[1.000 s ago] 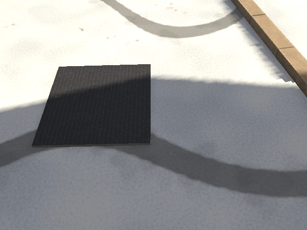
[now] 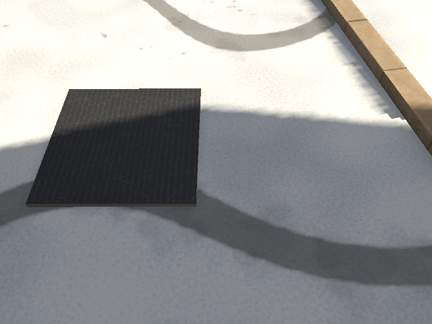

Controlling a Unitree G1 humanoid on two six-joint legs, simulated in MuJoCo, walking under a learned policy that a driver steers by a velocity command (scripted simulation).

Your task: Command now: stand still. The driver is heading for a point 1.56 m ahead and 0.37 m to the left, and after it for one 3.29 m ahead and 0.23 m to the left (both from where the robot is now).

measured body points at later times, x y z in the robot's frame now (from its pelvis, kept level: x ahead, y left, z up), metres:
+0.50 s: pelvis +0.00 +0.00 +0.00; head +0.02 -0.01 +0.45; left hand +0.02 +0.23 -0.15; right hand +0.00 -0.24 -0.16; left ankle -0.01 +0.15 -0.74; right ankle -0.01 -0.09 -0.74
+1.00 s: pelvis +0.10 +0.08 -0.01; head +0.10 +0.10 +0.44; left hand +0.07 +0.34 -0.17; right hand +0.21 -0.19 -0.12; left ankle +0.13 +0.19 -0.74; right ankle -0.01 -0.08 -0.72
